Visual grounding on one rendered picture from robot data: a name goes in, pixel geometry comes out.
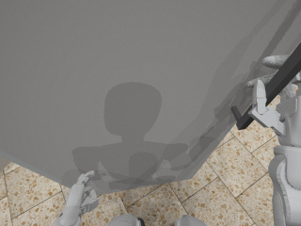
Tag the robot thigh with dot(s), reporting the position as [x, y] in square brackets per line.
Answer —
[125, 220]
[189, 221]

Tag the right robot forearm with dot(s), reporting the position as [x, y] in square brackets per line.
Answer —
[285, 172]

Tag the handle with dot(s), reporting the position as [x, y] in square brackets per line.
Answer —
[286, 73]

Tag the right robot thigh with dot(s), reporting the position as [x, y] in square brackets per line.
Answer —
[189, 221]

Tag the left robot thigh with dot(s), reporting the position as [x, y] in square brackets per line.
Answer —
[125, 220]

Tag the left robot forearm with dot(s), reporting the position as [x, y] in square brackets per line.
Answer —
[70, 216]

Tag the right robot hand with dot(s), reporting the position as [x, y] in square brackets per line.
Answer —
[289, 131]

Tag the fridge door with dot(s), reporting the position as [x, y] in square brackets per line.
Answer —
[140, 91]

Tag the left robot hand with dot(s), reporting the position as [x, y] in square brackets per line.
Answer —
[79, 192]

